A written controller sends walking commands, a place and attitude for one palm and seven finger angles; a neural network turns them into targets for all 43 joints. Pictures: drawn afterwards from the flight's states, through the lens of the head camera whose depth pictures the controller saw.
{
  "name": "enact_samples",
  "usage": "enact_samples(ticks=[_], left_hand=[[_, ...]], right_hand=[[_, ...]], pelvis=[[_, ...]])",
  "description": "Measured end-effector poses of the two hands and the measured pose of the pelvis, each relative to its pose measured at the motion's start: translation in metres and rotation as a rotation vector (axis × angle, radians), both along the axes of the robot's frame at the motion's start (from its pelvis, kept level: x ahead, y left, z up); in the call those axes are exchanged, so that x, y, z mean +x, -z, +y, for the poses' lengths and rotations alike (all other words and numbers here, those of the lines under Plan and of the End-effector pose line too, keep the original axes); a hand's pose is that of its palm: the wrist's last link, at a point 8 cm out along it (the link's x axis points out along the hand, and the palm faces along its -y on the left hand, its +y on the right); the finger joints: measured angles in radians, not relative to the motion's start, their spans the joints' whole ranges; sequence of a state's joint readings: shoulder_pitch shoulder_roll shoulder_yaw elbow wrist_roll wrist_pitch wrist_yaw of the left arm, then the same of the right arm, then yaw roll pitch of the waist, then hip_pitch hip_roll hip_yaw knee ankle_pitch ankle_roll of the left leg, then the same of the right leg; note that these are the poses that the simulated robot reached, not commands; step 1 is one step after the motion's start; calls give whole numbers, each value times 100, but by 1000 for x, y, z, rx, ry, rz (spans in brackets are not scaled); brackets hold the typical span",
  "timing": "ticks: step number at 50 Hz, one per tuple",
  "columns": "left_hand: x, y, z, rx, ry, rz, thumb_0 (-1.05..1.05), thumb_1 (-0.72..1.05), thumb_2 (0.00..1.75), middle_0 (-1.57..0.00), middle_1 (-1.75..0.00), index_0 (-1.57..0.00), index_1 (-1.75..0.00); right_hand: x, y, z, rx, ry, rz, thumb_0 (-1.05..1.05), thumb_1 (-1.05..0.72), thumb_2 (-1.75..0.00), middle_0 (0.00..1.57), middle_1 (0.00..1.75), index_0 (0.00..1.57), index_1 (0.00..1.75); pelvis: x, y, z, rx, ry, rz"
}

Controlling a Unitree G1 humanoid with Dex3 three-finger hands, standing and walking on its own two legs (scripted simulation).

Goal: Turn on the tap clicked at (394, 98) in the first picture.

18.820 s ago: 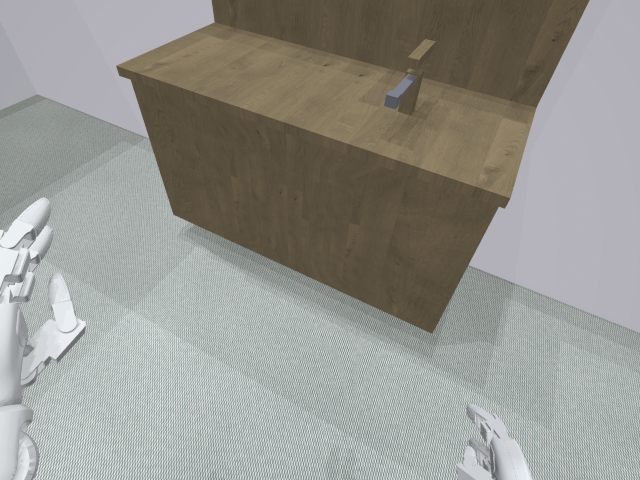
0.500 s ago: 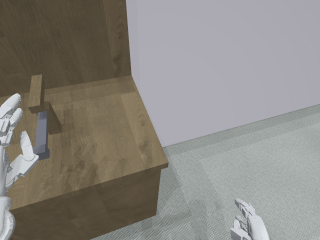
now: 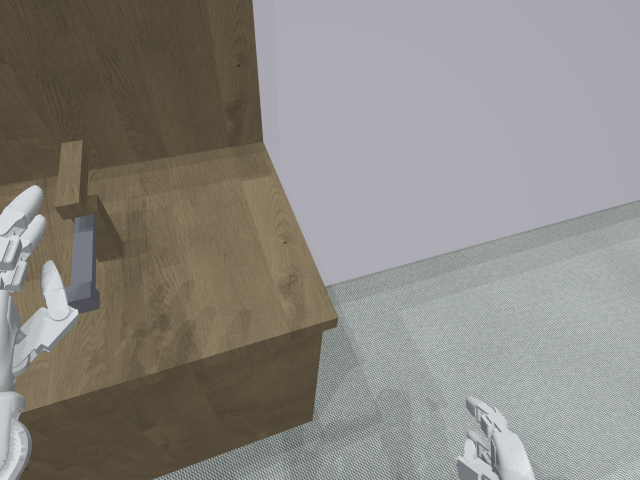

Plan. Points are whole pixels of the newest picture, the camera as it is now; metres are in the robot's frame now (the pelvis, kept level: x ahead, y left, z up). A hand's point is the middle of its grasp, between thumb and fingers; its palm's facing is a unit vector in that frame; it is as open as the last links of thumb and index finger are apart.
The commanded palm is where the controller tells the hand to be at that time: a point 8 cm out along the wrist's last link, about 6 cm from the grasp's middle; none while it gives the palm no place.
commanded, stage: shuffle to correct the standing spot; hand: left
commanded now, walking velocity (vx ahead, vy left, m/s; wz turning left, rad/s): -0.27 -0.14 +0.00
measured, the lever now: (82, 297) +0.29 +0.32 +0.05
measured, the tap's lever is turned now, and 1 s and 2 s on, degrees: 0 0 0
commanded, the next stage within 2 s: come to a stop and stand still in 0.24 s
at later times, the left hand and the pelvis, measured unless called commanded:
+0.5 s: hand (76, 373) +0.17 +0.22 +0.16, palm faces +0.37 -0.83 -0.42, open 7.4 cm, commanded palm +0.12 +0.26 +0.17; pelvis -0.05 -0.02 -0.01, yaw +0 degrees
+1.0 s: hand (10, 364) +0.16 +0.26 +0.18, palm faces +0.37 -0.86 -0.36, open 7.4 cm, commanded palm +0.09 +0.28 +0.17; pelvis -0.09 +0.01 +0.00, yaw -4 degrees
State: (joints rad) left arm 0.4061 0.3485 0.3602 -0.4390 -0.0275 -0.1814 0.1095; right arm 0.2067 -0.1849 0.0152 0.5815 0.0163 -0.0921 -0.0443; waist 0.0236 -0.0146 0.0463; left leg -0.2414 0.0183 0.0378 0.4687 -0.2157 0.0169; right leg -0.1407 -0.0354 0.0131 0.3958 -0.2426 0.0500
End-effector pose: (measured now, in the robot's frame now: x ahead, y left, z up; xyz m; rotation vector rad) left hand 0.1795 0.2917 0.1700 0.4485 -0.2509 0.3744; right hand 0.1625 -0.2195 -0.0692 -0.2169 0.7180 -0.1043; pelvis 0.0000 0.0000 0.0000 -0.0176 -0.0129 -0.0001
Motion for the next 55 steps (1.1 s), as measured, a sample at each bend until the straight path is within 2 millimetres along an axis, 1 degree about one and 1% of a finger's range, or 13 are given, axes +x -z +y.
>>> enact_samples(ticks=[7, 13, 19, 24, 28, 31, 33, 37, 39, 42, 46, 49, 55], left_hand=[[-2, -5, -16, 19, 34, -19, 1, 89, 90, -21, -30, -21, -30], [-19, -10, -36, 61, 67, -11, 1, 89, 90, -21, -30, -21, -30], [-41, -12, -48, 82, 88, -10, 1, 89, 90, -21, -30, -21, -30], [-49, -4, -34, 56, 53, 0, 1, 88, 90, -22, -30, -22, -30], [-40, -23, 5, 182, 23, -79, 1, 88, 90, -22, -30, -22, -30], [-34, -24, 32, 126, -15, -157, 1, 88, 90, -22, -30, -22, -30], [-30, -13, 30, 41, 5, -160, 1, 89, 90, -21, -30, -21, -30], [-32, 8, -2, -52, 135, -70, 1, 89, 90, -20, -30, -20, -30], [-37, 11, -11, -39, 197, -45, 1, 89, 90, -21, -30, -21, -30], [-44, 6, -7, 44, 219, -57, 1, 89, 90, -21, -30, -21, -30], [-46, -13, 9, 94, 147, -124, 1, 88, 90, -22, -30, -22, -30], [-52, -23, 11, 71, 113, -165, 1, 88, 90, -22, -30, -22, -30], [-71, -3, -6, -14, 123, -48, 1, 89, 90, -21, -30, -21, -30]], right_hand=[[5, -3, -3, 13, -27, -24, 2, -91, -90, 20, 30, 20, 30], [-3, 1, -16, 31, -37, -37, 2, -91, -90, 20, 30, 20, 30], [-27, 11, -37, 5, -6, -8, 2, -91, -90, 20, 30, 20, 30], [-54, 15, -46, -38, 47, 45, 2, -91, -90, 20, 30, 20, 30], [-73, 16, -38, -71, 11, 90, 2, -91, -90, 19, 30, 20, 29], [-81, 9, -26, -69, -8, 70, 2, -91, -90, 20, 30, 20, 29], [-83, 3, -17, -54, -6, 34, 2, -91, -90, 20, 30, 20, 30], [-84, -5, 4, -10, 10, -21, 2, -91, -90, 20, 30, 20, 30], [-83, -7, 13, 7, 10, -32, 2, -91, -90, 20, 30, 20, 30], [-82, -8, 22, 13, 1, -36, 2, -91, -90, 20, 30, 20, 30], [-81, -5, 24, 11, -26, -26, 2, -90, -89, 20, 30, 20, 30], [-85, -5, 21, 17, -29, -30, 2, -90, -89, 20, 30, 20, 30], [-97, -11, 4, 6, 27, -60, 2, -91, -89, 20, 30, 20, 30]], pelvis=[[-11, 2, -12, 0, 9, 5], [-25, 5, -26, -15, 9, 13], [-40, 10, -33, -21, 6, 24], [-46, 10, -25, -3, 4, 24], [-51, 7, -21, -9, 5, 24], [-55, 8, -11, -13, 15, 20], [-58, 6, -2, -5, 27, 13], [-62, 2, 13, -17, 39, 15], [-64, 2, 14, -16, 48, 24], [-68, 6, 11, -4, 65, 39], [-79, 7, 9, -28, 60, 42], [-84, 5, 10, -33, 63, 36], [-84, 3, 10, -23, 72, 22]])
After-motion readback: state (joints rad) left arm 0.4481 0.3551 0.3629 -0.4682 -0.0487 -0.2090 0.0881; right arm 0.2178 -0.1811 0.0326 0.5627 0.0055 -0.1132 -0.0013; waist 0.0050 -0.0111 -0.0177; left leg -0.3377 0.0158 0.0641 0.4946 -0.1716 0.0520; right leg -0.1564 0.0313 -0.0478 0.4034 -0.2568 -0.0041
